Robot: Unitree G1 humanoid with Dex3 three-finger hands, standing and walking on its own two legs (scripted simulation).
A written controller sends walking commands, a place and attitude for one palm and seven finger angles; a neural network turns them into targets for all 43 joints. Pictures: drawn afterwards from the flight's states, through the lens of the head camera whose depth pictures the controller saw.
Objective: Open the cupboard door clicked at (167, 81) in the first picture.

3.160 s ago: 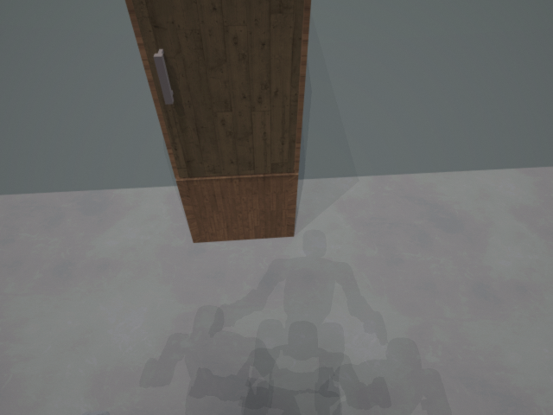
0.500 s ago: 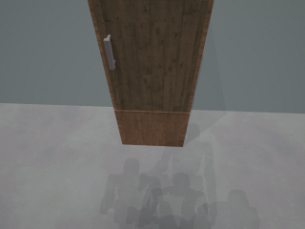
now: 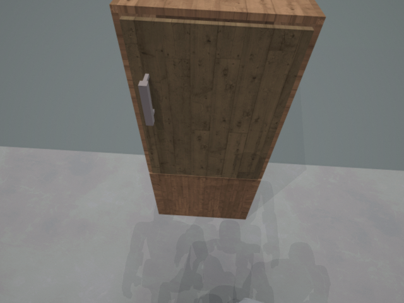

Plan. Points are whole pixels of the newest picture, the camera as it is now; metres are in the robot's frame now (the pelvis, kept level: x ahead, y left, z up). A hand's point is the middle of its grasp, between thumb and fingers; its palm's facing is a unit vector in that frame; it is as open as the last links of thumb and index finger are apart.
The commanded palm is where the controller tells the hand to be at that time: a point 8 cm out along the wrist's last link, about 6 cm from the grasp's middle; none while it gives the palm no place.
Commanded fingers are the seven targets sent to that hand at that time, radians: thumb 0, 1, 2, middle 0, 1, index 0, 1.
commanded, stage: come to a stop and stand still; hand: left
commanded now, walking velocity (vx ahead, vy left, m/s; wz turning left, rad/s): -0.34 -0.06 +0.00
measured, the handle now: (148, 100) +0.60 +0.19 +0.04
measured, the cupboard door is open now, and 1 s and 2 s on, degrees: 0 0 0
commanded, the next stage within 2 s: look again from close up in 1.24 s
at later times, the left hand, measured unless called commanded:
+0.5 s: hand out of the picture +0.10 +0.21 -0.19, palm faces +0.09 -0.97 -0.20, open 7.3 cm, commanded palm none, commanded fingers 0.00 0.90 0.90 -0.20 -0.30 -0.20 -0.30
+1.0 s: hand out of the picture +0.00 +0.16 -0.17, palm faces +0.06 -0.98 -0.17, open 7.4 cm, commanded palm none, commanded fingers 0.00 0.90 0.90 -0.20 -0.30 -0.20 -0.30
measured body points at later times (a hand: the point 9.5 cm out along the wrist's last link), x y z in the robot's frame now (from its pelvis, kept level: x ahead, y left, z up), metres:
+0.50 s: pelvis +0.02 +0.02 -0.02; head +0.05 +0.03 +0.43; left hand +0.09 +0.26 -0.17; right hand +0.11 -0.23 -0.16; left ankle +0.02 +0.13 -0.75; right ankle +0.10 -0.12 -0.74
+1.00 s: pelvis +0.01 -0.01 +0.00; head +0.02 -0.02 +0.45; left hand +0.00 +0.21 -0.16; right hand +0.02 -0.22 -0.17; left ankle +0.02 +0.13 -0.74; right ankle +0.00 -0.11 -0.74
